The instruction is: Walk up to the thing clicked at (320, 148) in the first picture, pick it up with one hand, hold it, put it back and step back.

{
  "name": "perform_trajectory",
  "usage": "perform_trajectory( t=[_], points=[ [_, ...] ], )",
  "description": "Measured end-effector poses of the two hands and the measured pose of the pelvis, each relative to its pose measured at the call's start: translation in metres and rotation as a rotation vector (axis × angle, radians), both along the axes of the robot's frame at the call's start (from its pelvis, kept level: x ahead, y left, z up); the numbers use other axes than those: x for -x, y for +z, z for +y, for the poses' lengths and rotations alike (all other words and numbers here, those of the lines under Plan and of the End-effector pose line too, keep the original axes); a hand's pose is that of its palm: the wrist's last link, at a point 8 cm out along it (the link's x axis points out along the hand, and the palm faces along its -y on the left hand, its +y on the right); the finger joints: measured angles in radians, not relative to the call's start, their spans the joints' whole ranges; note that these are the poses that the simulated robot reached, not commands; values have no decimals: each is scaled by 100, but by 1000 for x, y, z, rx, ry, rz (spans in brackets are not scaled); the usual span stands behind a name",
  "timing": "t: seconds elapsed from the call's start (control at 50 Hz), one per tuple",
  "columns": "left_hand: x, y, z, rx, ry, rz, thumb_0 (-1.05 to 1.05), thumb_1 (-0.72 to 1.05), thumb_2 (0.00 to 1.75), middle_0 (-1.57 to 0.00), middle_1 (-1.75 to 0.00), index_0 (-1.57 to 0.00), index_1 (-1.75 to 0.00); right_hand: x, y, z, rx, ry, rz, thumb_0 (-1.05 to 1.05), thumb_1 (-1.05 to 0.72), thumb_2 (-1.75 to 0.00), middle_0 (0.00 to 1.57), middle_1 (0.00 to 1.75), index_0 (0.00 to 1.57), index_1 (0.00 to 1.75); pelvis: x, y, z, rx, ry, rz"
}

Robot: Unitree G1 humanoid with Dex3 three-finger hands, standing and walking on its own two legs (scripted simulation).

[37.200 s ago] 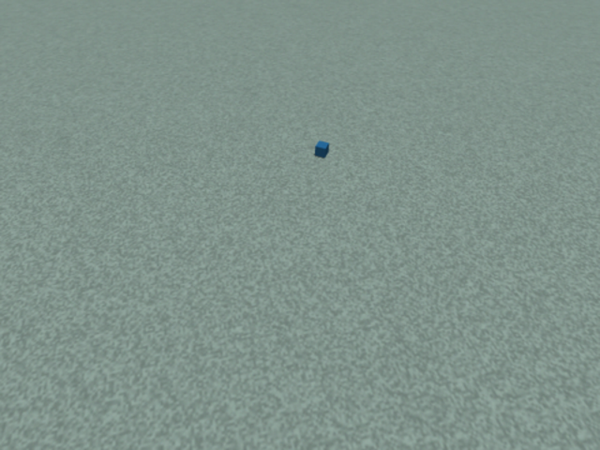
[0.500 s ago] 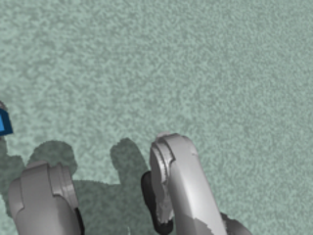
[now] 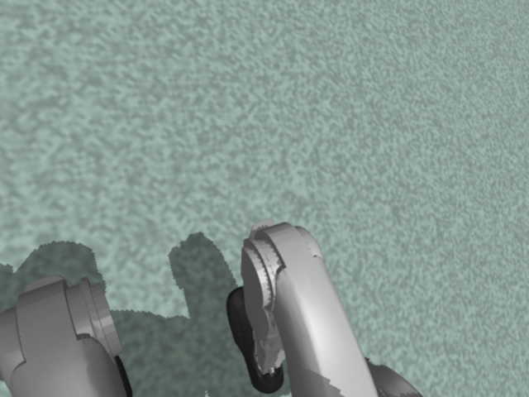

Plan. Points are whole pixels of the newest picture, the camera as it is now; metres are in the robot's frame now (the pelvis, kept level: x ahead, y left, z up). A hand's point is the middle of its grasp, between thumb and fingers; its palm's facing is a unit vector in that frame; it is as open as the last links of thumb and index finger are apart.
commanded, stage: rest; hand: left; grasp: from above
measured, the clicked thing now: out of the picture +0.42 +0.32 -0.26
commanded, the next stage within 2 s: open in 0.06 s
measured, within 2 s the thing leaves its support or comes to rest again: neither
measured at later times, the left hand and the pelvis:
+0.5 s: hand out of the picture +0.41 +0.31 -0.23, palm faces -0.41 -0.17 -0.90, open 10.6 cm; pelvis -0.01 +0.00 +0.00, yaw -1 degrees
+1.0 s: hand out of the picture +0.41 +0.32 -0.24, palm faces -0.42 -0.17 -0.89, open 13.6 cm; pelvis -0.01 +0.00 +0.00, yaw -1 degrees
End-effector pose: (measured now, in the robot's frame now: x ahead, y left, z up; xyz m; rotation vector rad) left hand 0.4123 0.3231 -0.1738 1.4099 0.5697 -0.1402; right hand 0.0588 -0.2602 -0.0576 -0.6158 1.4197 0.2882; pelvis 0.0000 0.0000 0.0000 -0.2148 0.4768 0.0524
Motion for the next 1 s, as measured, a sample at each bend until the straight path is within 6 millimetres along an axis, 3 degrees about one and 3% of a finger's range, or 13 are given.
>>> perform_trajectory(
  t=[0.28,0.42,0.68,1.0],
  points=[
    [0,0,-1,-10,-1,5,-3,6,54,-75,-52,-80,-49,4,6,2,-19,39,0,0,-90,-89,20,30,20,30,4,2,-1,5,-6,-20],
    [0,-2,-3,-5,-8,-3,-1,3,62,-63,-57,-65,-56,7,9,3,-18,49,3,0,-90,-89,20,30,20,30,5,2,0,9,-9,-28],
    [-4,-3,-2,-9,3,-14,0,-23,83,-38,-70,-36,-73,5,14,3,-13,58,-7,0,-89,-89,20,30,20,30,6,3,1,19,-9,-30],
    [-3,-4,-1,-7,-9,2,0,-43,97,-19,-87,-17,-89,6,12,6,-35,63,2,0,-89,-89,20,30,20,30,6,4,0,17,-8,-28]
  ],
)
